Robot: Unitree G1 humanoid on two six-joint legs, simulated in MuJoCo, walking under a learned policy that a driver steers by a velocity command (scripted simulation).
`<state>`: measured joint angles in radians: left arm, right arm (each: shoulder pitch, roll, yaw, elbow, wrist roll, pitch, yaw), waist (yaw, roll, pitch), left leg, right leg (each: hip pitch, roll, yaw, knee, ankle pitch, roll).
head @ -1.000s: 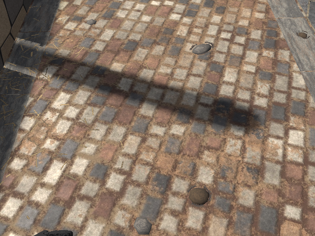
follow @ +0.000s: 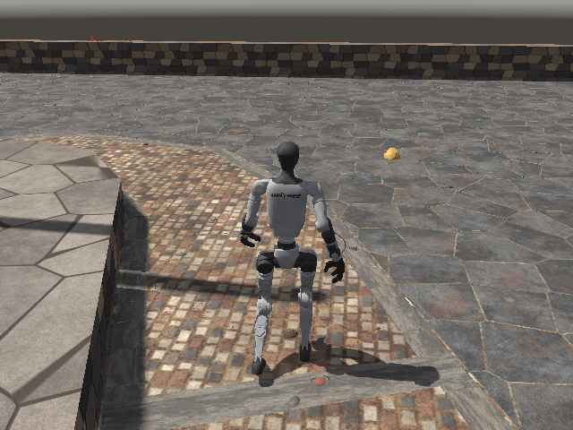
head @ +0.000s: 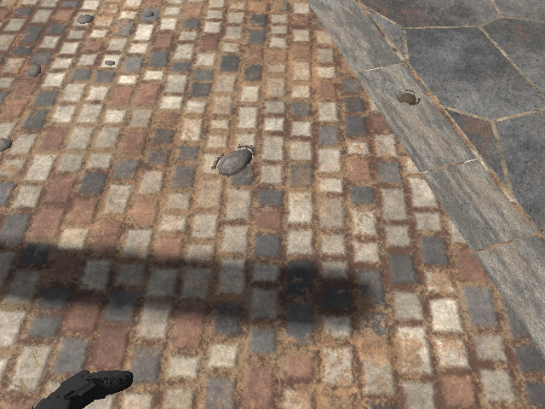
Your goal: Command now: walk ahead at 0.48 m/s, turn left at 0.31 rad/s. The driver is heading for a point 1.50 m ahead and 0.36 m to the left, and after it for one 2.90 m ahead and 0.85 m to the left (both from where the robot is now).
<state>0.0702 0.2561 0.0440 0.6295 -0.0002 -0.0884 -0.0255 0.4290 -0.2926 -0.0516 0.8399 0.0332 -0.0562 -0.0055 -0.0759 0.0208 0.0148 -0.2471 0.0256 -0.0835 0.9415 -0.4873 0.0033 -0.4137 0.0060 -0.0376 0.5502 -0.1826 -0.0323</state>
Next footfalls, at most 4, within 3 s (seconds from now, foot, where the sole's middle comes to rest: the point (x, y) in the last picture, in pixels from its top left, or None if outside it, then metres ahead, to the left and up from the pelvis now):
0.44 left None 0.38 0.18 -0.77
0.94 right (234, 317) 0.70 0.09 -0.77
1.40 left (120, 284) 0.83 0.40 -0.77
1.90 right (205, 191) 1.15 0.17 -0.77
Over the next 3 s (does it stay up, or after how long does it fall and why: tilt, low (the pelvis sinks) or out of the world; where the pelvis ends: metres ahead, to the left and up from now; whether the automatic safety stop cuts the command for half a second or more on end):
stays up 1.63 0.30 0.00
